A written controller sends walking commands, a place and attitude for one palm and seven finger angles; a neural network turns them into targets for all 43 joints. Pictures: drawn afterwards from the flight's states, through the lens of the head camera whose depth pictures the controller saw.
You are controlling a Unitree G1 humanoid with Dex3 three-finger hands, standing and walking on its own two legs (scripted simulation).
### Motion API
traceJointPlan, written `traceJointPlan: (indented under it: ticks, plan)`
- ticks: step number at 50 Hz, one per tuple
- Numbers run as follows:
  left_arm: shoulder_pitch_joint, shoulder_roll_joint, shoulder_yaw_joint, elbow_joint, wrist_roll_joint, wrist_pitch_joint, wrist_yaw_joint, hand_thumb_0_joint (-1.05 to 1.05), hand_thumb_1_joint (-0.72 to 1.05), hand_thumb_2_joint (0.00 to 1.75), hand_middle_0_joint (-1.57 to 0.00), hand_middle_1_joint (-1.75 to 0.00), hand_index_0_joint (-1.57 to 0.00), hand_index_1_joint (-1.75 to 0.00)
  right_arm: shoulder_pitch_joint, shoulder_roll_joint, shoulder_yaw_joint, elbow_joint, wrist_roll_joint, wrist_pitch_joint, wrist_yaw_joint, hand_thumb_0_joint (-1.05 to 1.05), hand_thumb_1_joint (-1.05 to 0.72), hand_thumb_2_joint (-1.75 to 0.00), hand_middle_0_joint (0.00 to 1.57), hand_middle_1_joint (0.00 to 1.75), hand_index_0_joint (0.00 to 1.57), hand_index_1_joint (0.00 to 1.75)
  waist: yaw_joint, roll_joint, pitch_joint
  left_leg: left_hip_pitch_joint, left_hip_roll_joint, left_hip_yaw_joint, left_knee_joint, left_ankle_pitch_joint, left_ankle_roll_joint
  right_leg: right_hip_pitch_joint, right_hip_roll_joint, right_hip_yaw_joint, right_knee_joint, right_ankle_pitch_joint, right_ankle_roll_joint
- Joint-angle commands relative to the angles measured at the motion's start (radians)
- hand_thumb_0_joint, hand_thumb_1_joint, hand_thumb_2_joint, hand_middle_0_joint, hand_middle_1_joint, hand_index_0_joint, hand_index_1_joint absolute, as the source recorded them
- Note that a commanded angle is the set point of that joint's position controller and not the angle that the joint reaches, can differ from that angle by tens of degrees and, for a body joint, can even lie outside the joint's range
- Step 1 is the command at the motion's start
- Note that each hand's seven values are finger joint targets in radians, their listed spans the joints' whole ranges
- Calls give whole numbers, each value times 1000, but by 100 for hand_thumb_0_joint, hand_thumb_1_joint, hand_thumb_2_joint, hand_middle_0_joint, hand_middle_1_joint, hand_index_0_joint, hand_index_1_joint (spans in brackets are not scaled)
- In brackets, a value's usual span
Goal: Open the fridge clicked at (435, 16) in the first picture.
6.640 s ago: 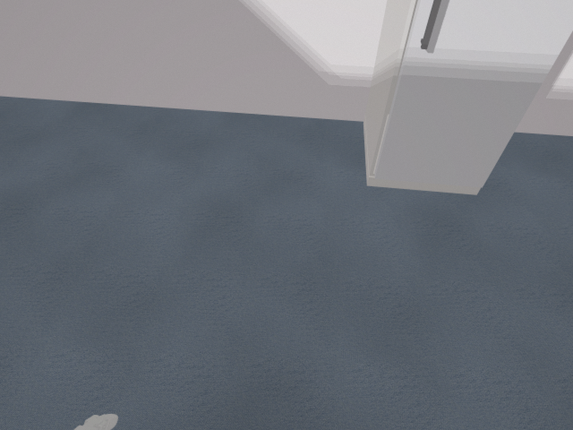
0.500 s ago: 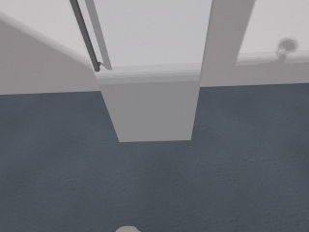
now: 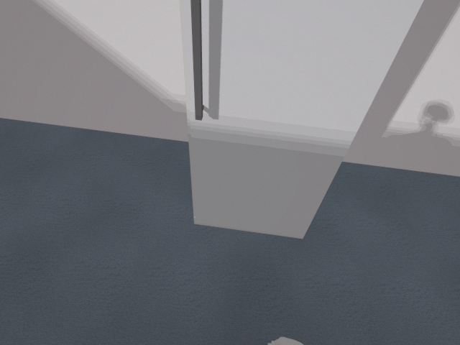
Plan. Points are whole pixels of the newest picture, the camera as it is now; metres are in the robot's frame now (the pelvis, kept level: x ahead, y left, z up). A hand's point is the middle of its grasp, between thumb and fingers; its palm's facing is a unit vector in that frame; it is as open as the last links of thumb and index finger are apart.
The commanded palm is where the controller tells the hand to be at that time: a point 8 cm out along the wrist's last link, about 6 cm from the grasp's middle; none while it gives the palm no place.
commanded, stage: take the last steps up to it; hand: left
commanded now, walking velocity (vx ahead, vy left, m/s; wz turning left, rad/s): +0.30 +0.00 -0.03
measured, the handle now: (199, 56) +0.73 +0.15 +0.15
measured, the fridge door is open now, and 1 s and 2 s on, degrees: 0 0 0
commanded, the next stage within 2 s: come to a stop and stand still in 0.50 s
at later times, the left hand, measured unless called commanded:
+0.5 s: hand (169, 300) +0.24 +0.15 -0.17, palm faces +0.03 -0.97 -0.23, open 7.1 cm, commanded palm none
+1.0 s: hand (153, 296) +0.25 +0.19 -0.19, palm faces +0.01 -0.98 -0.20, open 7.3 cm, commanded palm none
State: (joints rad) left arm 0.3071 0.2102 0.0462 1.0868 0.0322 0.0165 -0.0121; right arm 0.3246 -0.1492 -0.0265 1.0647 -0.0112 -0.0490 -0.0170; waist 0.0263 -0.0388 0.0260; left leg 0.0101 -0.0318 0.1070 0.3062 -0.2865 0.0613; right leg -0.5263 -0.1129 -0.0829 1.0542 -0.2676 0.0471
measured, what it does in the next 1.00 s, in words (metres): walks ahead: right foot, then left foot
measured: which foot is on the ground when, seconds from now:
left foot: down 0.00-0.28, up 0.30-0.68, down 0.70-1.00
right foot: up 0.00-0.24, down 0.26-0.76, up 0.78-1.00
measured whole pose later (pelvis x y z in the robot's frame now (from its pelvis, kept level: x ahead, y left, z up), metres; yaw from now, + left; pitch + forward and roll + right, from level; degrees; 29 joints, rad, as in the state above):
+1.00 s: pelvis +0.23 +0.00 -0.01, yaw -3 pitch -1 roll -1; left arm 0.24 0.18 0.06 1.04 0.02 0.06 0.03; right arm 0.08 -0.13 -0.05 1.01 -0.02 0.01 -0.04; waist 0.02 -0.01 0.10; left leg -0.32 0.07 0.13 0.47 -0.13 0.04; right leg -0.38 -0.03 -0.03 0.97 -0.51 0.05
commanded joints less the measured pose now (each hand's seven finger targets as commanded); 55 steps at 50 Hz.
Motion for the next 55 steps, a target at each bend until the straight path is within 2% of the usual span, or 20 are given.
traceJointPlan:
  ticks: [1, 8, 10, 12, 13, 14, 15, 16, 17, 19, 22, 30, 32, 34, 35, 38, 43, 49, 53, 55]
  plan:
    - [-110, 30, 7, -101, -9, -25, 0, 0, 90, 90, -20, -30, -20, -30, 127, -127, -24, 14, 2, -25, -16, 0, -90, -90, 20, 30, 20, 30, -35, 125, 130, 23, 288, -161, -132, 443, 120, -182, -19, 17, -69, 51, -2]
    - [-257, 7, 8, -164, -15, -42, -5, 0, 90, 90, -20, -30, -20, -30, 204, -116, -26, 70, -11, -26, -22, 0, -90, -90, 20, 30, 20, 30, -69, 118, 166, 26, 294, -138, -62, 598, 110, -67, 30, -16, -324, 38, -70]
    - [-161, 15, 15, -148, -15, -50, -2, 0, 90, 90, -20, -30, -20, -30, 174, -139, -28, 70, -10, -25, -24, 0, -90, -90, 20, 30, 20, 30, -13, 118, 115, 10, 294, -111, 51, 802, 100, 92, 76, -41, -389, 0, -100]
    - [91, 58, 32, -71, -7, -70, 5, 0, 90, 90, -20, -30, -20, -30, 152, -152, -32, 66, 1, -25, -19, 0, -90, -90, 20, 30, 20, 30, 94, 72, -27, -84, 220, -51, 358, 810, 47, 436, 110, -52, -512, 121, -123]
    - [217, 152, 53, -36, 2, -87, 18, 0, 90, 90, -20, -30, -20, -30, 185, -109, -29, 50, 12, -28, -8, 0, -90, -90, 20, 30, 20, 30, 127, -94, -138, -321, 123, -12, 669, 453, 1, 689, -112, 226, -561, 224, -200]
    - [270, 221, 64, -20, -15, -84, 23, 0, 90, 90, -20, -30, -20, -30, 218, -71, -26, 25, 18, -30, -9, 0, -90, -90, 20, 30, 20, 30, 92, -192, -211, -506, -6, -26, 991, -269, -31, 758, -366, 608, -698, 383, -331]
    - [175, 213, 65, -47, -27, -77, 24, 0, 90, 90, -20, -30, -20, -30, 152, -86, -34, 20, 17, -19, -6, 0, -90, -90, 20, 30, 20, 30, 85, -85, -160, -510, 52, -134, 1066, -244, -13, 604, -353, 594, -777, 118, -341]
    - [62, 173, 52, -80, -26, -71, 26, 0, 90, 90, -20, -30, -20, -30, 101, -70, -37, 2, 7, -8, 0, 0, -90, -90, 20, 30, 20, 30, 48, -40, -38, -559, 93, -138, 1088, -168, -14, 436, -322, 547, -840, -119, -311]
    - [-14, 112, 38, -96, -24, -72, 31, 0, 90, 90, -20, -30, -20, -30, 77, -58, -34, 0, -5, 3, 5, 0, -90, -90, 20, 30, 20, 30, 13, 10, 42, -556, 129, -146, 1049, -90, -18, 298, -275, 446, -862, -162, -273]
    - [-71, 50, 18, -103, -16, -81, 37, 0, 90, 90, -20, -30, -20, -30, 129, -22, -26, 20, -16, 26, 11, 0, -90, -90, 20, 30, 20, 30, -47, 8, 49, -490, 153, -127, 938, -26, -43, 186, -196, 261, -883, -42, -219]
    - [-55, 31, 18, -89, -12, -88, 34, 0, 90, 90, -20, -30, -20, -30, 150, -5, -25, 18, -18, 43, 13, 0, -90, -90, 20, 30, 20, 30, -69, -64, 24, -445, 155, -77, 764, -1, -74, 161, -141, 134, -877, 95, -206]
    - [31, 80, 19, -36, -10, -87, 27, 0, 90, 90, -20, -30, -20, -30, -63, -23, -17, -52, -7, 15, 26, 0, -90, -90, 20, 30, 20, 30, -6, -95, 24, -423, 122, -30, 397, 28, -92, 329, -152, 135, -816, 266, -213]
    - [23, 57, 8, -25, -15, -75, 35, 0, 90, 90, -20, -30, -20, -30, -78, -24, -6, -43, -3, 13, 15, 0, -90, -90, 20, 30, 20, 30, -16, -86, 30, -318, 107, -38, 281, 83, -97, 312, -118, 100, -762, 364, -182]
    - [36, 23, -9, -10, -19, -61, 44, 0, 90, 90, -20, -30, -20, -30, -25, -51, 0, -9, -4, 2, 5, 0, -90, -90, 20, 30, 20, 30, -33, 7, -13, -126, 134, -71, 119, 380, -93, 274, -43, 60, -636, 351, -112]
    - [73, -3, -17, -7, -24, -53, 50, 0, 90, 90, -20, -30, -20, -30, -1, -102, -4, -3, -5, -5, -2, 0, -90, -90, 20, 30, 20, 30, -25, 116, -60, -54, 229, -136, 133, 652, -56, 261, 0, 46, -599, 214, -70]
    - [105, 5, -21, 16, -27, -18, 59, 0, 90, 90, -20, -30, -20, -30, -76, -150, -13, -6, 7, 21, -27, 0, -90, -90, 20, 30, 20, 30, -13, 287, -43, -121, 347, -222, 60, 803, 47, 304, 43, 0, -510, -106, -13]
    - [59, 39, 6, -28, -13, 14, 51, 0, 90, 90, -20, -30, -20, -30, -78, -187, -52, -31, -1, 48, -49, 0, -90, -90, 20, 30, 20, 30, -39, 168, -82, -34, 412, -248, 78, 958, 146, 118, 50, 76, -140, -296, -15]
    - [27, 10, 28, -99, -12, 34, 42, 0, 90, 90, -20, -30, -20, -30, -146, -182, -73, -82, -10, 59, -33, 0, -90, -90, 20, 30, 20, 30, -31, 178, -135, -133, 378, -194, 46, 555, 126, 113, 60, 79, -73, -232, -3]
    - [59, -13, 15, -89, -11, 18, 38, 0, 90, 90, -20, -30, -20, -30, -183, -168, -70, -85, -19, 65, -11, 0, -90, -90, 20, 30, 20, 30, -13, 231, -79, -310, 331, -215, -28, 23, 77, 291, 65, 23, -361, -190, -29]
    - [167, 4, 12, -35, -7, 6, 39, 0, 90, 90, -20, -30, -20, -30, -187, -144, -64, -80, -12, 77, 0, 0, -90, -90, 20, 30, 20, 30, 30, 129, -62, -454, 220, -142, 9, -241, -9, 483, 80, -21, -606, -49, -31]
